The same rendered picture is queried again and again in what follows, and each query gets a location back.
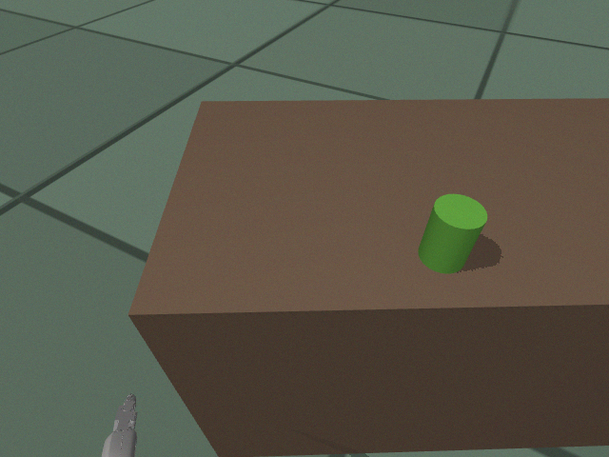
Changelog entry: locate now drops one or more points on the can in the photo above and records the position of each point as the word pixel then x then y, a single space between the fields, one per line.
pixel 454 225

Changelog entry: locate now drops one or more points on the left robot hand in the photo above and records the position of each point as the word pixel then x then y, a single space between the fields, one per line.
pixel 122 441

